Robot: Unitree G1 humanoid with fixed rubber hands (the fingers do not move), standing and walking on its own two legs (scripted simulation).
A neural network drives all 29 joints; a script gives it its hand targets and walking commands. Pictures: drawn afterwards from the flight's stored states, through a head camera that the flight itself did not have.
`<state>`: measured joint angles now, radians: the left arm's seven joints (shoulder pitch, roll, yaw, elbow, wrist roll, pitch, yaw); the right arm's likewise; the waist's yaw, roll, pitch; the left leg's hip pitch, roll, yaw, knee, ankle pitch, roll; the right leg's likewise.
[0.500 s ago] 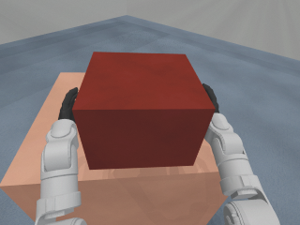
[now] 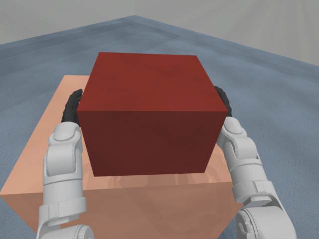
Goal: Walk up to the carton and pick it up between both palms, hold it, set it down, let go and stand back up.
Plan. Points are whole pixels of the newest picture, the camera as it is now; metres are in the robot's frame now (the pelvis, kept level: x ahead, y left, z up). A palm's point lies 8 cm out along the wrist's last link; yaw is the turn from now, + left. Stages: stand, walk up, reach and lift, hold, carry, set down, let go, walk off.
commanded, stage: hold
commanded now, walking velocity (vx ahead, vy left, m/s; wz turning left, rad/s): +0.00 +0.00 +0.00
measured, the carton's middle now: (149, 110) +0.41 +0.00 +0.16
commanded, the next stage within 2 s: none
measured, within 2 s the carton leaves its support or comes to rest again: neither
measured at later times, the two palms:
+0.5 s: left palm (74, 123) +0.36 +0.18 +0.16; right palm (222, 117) +0.37 -0.19 +0.17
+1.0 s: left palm (72, 122) +0.35 +0.18 +0.17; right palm (222, 117) +0.36 -0.18 +0.17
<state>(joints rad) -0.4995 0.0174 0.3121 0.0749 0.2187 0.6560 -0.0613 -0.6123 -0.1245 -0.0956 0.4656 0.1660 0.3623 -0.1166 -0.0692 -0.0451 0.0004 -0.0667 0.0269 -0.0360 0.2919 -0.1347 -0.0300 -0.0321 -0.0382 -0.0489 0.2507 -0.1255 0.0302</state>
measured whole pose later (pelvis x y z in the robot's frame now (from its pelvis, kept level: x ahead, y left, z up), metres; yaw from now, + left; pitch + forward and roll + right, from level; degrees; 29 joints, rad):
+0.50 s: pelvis +0.01 +0.00 +0.00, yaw +0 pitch -5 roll -1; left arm -0.43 0.01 0.29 -0.04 0.20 0.69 -0.06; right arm -0.55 -0.14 -0.06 0.34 0.21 0.40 -0.14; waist -0.08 -0.04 0.02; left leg -0.05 0.03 -0.04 0.30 -0.16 -0.03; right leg -0.01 -0.03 -0.05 0.24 -0.14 0.03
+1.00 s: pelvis +0.00 +0.00 +0.00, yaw +0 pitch -6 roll -1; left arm -0.48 0.02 0.32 0.03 0.22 0.68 -0.08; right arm -0.59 -0.12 -0.08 0.40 0.18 0.40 -0.13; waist -0.07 -0.04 0.01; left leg -0.05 0.03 -0.04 0.29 -0.14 -0.03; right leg -0.02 -0.03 -0.05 0.25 -0.13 0.03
